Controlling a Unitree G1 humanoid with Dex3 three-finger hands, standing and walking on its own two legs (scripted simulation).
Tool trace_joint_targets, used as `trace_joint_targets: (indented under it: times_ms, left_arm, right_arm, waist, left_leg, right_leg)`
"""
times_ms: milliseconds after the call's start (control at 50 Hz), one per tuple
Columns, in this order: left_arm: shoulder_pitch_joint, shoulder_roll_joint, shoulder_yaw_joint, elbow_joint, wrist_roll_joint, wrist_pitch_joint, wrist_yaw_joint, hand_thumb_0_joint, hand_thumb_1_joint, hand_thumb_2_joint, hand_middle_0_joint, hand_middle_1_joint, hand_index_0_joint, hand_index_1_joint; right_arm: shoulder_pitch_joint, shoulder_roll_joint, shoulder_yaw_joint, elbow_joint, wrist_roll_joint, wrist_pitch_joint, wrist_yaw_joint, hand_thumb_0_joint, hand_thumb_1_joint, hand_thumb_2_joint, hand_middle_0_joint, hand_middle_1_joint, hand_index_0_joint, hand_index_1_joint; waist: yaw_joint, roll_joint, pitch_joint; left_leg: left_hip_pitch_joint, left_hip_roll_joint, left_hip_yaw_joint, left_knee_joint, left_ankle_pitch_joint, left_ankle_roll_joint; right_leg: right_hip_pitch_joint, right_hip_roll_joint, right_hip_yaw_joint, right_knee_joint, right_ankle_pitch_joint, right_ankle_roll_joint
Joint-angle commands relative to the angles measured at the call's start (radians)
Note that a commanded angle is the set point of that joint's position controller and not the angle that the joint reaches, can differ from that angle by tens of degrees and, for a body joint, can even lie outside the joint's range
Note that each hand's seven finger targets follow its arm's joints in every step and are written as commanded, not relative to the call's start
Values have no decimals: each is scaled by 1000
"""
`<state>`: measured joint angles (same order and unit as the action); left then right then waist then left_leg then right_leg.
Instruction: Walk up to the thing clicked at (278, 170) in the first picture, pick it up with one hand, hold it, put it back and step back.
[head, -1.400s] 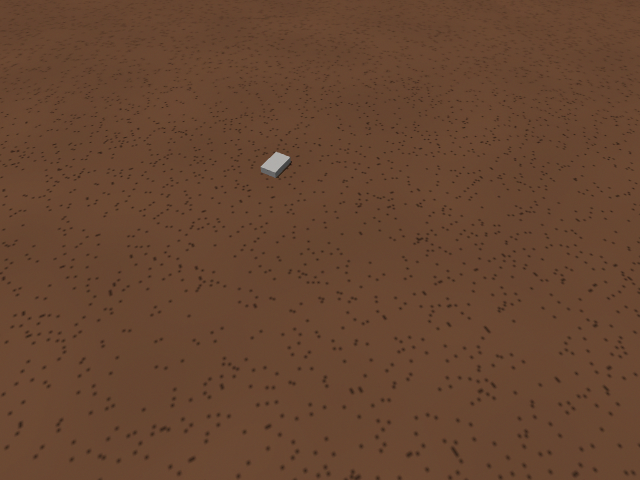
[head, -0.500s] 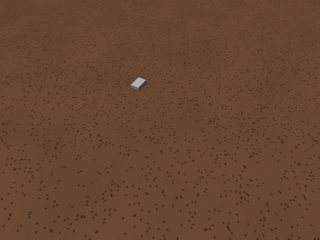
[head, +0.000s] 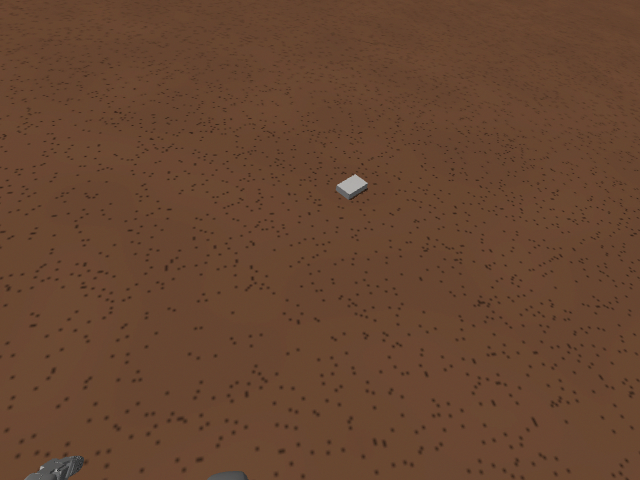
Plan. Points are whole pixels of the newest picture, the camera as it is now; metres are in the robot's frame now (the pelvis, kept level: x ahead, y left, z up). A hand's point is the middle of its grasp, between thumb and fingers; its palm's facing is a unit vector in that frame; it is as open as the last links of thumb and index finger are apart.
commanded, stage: walk up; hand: left
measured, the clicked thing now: (351, 186) +1.48 -0.17 -0.75
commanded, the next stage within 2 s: none
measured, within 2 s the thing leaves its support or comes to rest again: neither
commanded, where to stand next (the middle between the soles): +1.44 -0.67 m, yaw +46 degrees
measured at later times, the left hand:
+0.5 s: hand (162, 383) +0.27 +0.24 -0.15, palm faces +0.25 -0.90 -0.35, open 7.4 cm
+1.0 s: hand (257, 320) +0.41 +0.12 -0.19, palm faces +0.37 -0.89 -0.27, open 7.4 cm
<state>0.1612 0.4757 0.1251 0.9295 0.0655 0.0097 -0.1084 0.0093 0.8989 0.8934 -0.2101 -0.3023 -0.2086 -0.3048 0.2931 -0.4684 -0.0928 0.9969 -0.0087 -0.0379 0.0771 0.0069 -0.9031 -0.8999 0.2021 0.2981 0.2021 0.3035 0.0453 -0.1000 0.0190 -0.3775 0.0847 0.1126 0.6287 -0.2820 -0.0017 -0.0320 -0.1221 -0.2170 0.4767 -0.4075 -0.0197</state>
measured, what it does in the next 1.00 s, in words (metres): walks ahead, turning left: left foot, then right foot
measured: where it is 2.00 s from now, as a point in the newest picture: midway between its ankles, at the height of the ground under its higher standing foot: (402, 283)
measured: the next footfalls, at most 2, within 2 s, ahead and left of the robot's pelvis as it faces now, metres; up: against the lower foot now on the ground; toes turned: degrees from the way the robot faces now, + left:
left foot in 0.02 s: +0.12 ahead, +0.14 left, +0.00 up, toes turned +8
right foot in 0.46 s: +0.38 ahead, -0.19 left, +0.00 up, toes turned +12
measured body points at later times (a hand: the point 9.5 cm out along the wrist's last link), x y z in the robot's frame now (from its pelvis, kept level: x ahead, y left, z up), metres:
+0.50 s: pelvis +0.24 -0.07 -0.02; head +0.25 -0.06 +0.43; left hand +0.25 +0.29 -0.12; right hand +0.36 -0.40 -0.12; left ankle +0.09 +0.12 -0.73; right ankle +0.34 -0.20 -0.74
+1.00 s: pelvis +0.49 -0.13 -0.03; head +0.49 -0.09 +0.42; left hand +0.39 +0.17 -0.17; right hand +0.72 -0.39 -0.10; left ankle +0.51 +0.01 -0.73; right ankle +0.48 -0.25 -0.65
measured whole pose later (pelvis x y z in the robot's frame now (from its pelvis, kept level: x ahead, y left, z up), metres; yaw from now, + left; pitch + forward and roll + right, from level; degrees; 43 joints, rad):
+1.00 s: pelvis +0.49 -0.13 -0.03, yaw +25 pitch -3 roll +2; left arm 0.33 0.42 0.07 0.79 0.06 0.06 -0.10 0.01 0.90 0.89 -0.21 -0.30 -0.20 -0.30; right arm 0.28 -0.40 -0.03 0.81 0.02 -0.09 -0.08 0.00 -0.90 -0.90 0.20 0.30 0.21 0.30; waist 0.05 -0.13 0.10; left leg -0.42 0.01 0.11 0.72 -0.27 0.05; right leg -0.44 -0.02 0.00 1.30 -0.47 0.00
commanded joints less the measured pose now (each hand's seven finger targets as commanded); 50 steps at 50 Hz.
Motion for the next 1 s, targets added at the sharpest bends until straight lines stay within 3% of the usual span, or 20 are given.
trace_joint_targets:
  times_ms: [0,20,60,160,360,420,460,480,500,520,580,620,720,800,820,840,860,880,900,980]
  left_arm:
    - [-185,71,10,-190,-5,-10,-4,0,900,900,-200,-300,-200,-300]
    - [-218,35,-12,-225,-5,-9,-9,0,900,900,-200,-300,-200,-300]
    - [-175,160,-6,-235,-7,-7,-20,0,900,900,-200,-300,-200,-300]
    - [-29,220,36,-79,-24,14,-39,0,900,900,-200,-300,-200,-300]
    - [-227,154,33,-209,-16,5,-51,0,900,900,-200,-300,-200,-300]
    - [-136,143,45,-196,-21,-7,-37,0,900,900,-200,-300,-200,-300]
    - [129,206,79,-111,-16,-32,-12,0,900,900,-200,-300,-200,-300]
    - [266,306,109,-80,0,-43,6,0,900,900,-200,-300,-200,-300]
    - [197,379,99,-90,-10,-45,17,0,900,900,-200,-300,-200,-300]
    - [92,372,94,-127,-22,-44,26,0,900,900,-200,-300,-200,-300]
    - [44,205,50,-146,-34,-54,37,0,900,900,-200,-300,-200,-300]
    - [75,156,33,-139,-32,-60,41,0,900,900,-200,-300,-200,-300]
    - [67,146,21,-217,-13,-47,26,0,900,900,-200,-300,-200,-300]
    - [60,141,18,-277,-25,-23,26,0,900,900,-200,-300,-200,-300]
    - [98,109,4,-292,-19,-24,30,0,900,900,-200,-300,-200,-300]
    - [141,86,0,-298,-14,-19,32,0,900,900,-200,-300,-200,-300]
    - [210,71,2,-303,-4,-7,31,0,900,900,-200,-300,-200,-300]
    - [227,203,28,-292,-11,13,32,0,900,900,-200,-300,-200,-300]
    - [188,256,41,-293,-9,15,33,0,900,900,-200,-300,-200,-300]
    - [147,202,49,-261,-19,26,17,0,900,900,-200,-300,-200,-300]
  right_arm:
    - [316,-286,-101,2,-26,-20,-67,0,-900,-900,200,300,200,300]
    - [269,-368,-109,-40,-33,-24,-85,0,-900,-900,200,300,200,300]
    - [20,-410,-87,-122,9,-38,-92,0,-900,-900,200,300,200,300]
    - [-32,-303,-47,-131,8,-92,-97,0,-900,-900,200,300,200,300]
    - [82,-303,-56,-152,-9,-100,-114,0,-900,-900,200,300,200,300]
    - [26,-306,-53,-174,-22,-87,-121,0,-900,-900,200,300,200,300]
    - [9,-227,-26,-195,-20,-77,-128,0,-900,-900,200,300,200,300]
    - [35,-104,17,-218,-14,-82,-131,0,-900,-900,200,300,200,300]
    - [59,-136,14,-236,3,-80,-144,0,-900,-900,200,300,200,300]
    - [70,-184,8,-197,-12,-73,-158,0,-900,-900,200,300,200,300]
    - [36,-192,0,-139,23,-79,-125,0,-900,-900,200,300,200,300]
    - [79,-157,9,-134,20,-71,-111,0,-900,-900,200,300,200,300]
    - [-27,-132,10,-208,21,-63,-96,0,-900,-900,200,300,200,300]
    - [258,-153,-27,-133,18,-60,-132,0,-900,-900,200,300,200,300]
    - [317,-201,-48,-126,9,-59,-147,0,-900,-900,200,300,200,300]
    - [352,-266,-72,-134,2,-58,-161,0,-900,-900,200,300,200,300]
    - [329,-333,-91,-181,-3,-56,-176,0,-900,-900,200,300,200,300]
    - [267,-353,-92,-232,30,-60,-187,0,-900,-900,200,300,200,300]
    - [182,-356,-92,-236,48,-62,-197,0,-900,-900,200,300,200,300]
    - [68,-268,-35,-224,18,-83,-177,0,-900,-900,200,300,200,300]
  waist:
    - [-211,382,-53]
    - [-187,452,0]
    - [-56,267,126]
    - [20,206,89]
    - [-58,220,50]
    - [1,276,-1]
    - [141,64,-131]
    - [200,-244,-150]
    - [131,-374,-122]
    - [93,-289,-92]
    - [26,-84,22]
    - [17,-108,23]
    - [32,-78,58]
    - [-79,43,-117]
    - [-113,120,-151]
    - [-142,235,-151]
    - [-109,311,-201]
    - [-98,136,-204]
    - [-81,126,-154]
    - [-19,121,39]
  left_leg:
    - [589,-2,-190,-232,-190,85]
    - [521,228,-671,-395,-533,153]
    - [174,410,-1012,-654,-774,311]
    - [16,161,-448,-497,-412,172]
    - [141,112,-336,-355,-122,195]
    - [133,120,-329,-203,111,185]
    - [-47,30,-233,269,231,125]
    - [-306,-89,-132,583,-73,76]
    - [-526,-168,-53,731,-278,45]
    - [-491,-65,-118,787,-260,56]
    - [-340,-4,-173,610,-52,79]
    - [-263,-12,-132,483,-16,69]
    - [-164,-45,-2,100,121,47]
    - [330,-108,45,-47,317,66]
    - [469,-53,-53,-39,262,100]
    - [599,77,-303,-83,72,187]
    - [635,333,-749,-159,-150,270]
    - [566,451,-966,-293,-253,345]
    - [487,466,-989,-355,-328,354]
    - [-12,225,-447,-290,-100,249]
  right_leg:
    - [-618,73,9,563,-214,-62]
    - [-829,120,137,761,-229,-25]
    - [-711,6,350,768,-114,-16]
    - [-518,-24,304,627,135,42]
    - [-481,-20,271,250,152,58]
    - [-346,21,213,167,46,31]
    - [36,60,230,21,47,-12]
    - [172,-132,497,-103,-161,-6]
    - [230,-296,866,-322,-182,-60]
    - [137,-346,922,-319,-177,-114]
    - [-46,-147,395,-159,296,-60]
    - [-66,-90,228,-80,657,-64]
    - [-111,-70,108,-130,605,-106]
    - [-224,-50,78,191,612,-84]
    - [-342,-26,87,338,552,-67]
    - [-577,40,103,574,219,-26]
    - [-729,114,170,799,-219,12]
    - [-738,95,309,932,-165,55]
    - [-758,41,373,966,-114,30]
    - [-539,-32,336,804,-7,36]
